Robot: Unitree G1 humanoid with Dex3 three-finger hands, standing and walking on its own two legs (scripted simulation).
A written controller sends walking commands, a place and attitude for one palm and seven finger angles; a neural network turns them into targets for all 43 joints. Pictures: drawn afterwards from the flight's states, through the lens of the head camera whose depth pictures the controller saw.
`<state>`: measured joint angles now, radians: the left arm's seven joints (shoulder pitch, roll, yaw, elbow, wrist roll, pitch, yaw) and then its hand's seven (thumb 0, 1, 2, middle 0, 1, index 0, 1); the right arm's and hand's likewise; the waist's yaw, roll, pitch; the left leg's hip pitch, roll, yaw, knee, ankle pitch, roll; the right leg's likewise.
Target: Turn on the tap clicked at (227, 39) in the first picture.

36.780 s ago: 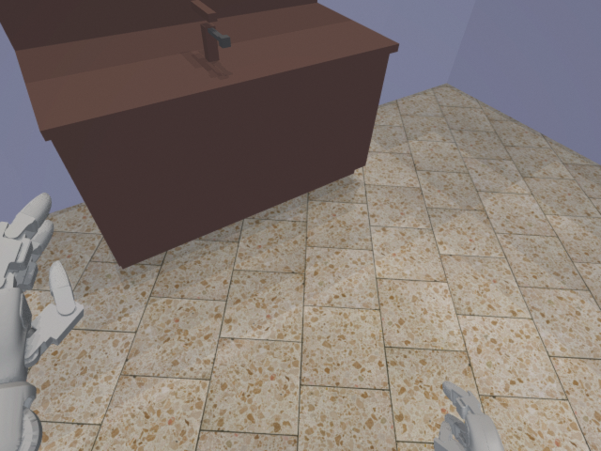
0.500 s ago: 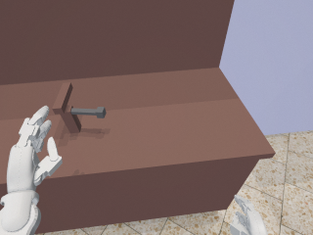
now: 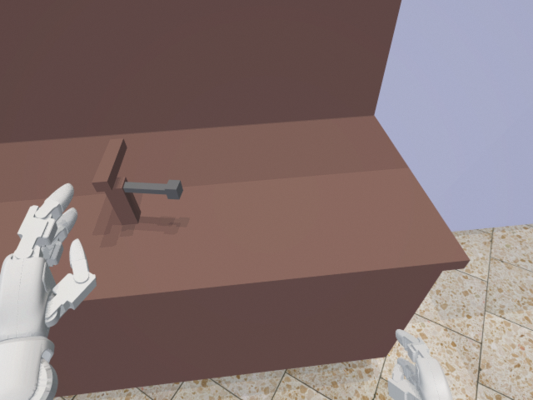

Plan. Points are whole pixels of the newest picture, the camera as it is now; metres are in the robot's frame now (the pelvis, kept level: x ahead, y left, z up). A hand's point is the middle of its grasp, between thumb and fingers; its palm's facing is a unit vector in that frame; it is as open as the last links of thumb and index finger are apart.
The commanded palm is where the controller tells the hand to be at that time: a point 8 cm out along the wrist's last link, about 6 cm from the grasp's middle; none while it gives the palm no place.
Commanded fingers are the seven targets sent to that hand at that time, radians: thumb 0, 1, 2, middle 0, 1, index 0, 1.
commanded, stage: step back with the hand held close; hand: left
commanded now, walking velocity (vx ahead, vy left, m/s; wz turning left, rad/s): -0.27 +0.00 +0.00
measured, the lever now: (174, 189) +0.48 +0.26 +0.03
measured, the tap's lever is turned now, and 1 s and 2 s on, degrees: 78 78 78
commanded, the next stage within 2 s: stop stepping back and stand still in 1.52 s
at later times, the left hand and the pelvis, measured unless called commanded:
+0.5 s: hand (54, 304) +0.16 +0.26 +0.16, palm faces +0.35 -0.82 -0.46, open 7.4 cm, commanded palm +0.12 +0.29 +0.17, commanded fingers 0.00 0.90 0.90 -0.20 -0.30 -0.20 -0.30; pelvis -0.05 +0.02 -0.01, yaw -1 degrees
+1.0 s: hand (14, 366) +0.10 +0.26 +0.16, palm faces +0.44 -0.80 -0.42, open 7.4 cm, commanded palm +0.05 +0.30 +0.17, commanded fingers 0.00 0.90 0.90 -0.20 -0.30 -0.20 -0.30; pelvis -0.11 +0.01 -0.02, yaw +1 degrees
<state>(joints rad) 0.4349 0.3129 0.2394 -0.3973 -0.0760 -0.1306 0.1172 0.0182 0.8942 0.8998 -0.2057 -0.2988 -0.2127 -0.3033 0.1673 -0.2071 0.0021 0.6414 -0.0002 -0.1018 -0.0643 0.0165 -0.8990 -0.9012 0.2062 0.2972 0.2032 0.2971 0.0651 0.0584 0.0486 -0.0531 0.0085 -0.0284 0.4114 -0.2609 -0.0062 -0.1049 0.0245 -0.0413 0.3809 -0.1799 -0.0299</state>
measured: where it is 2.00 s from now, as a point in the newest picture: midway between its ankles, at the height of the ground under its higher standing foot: outside the picture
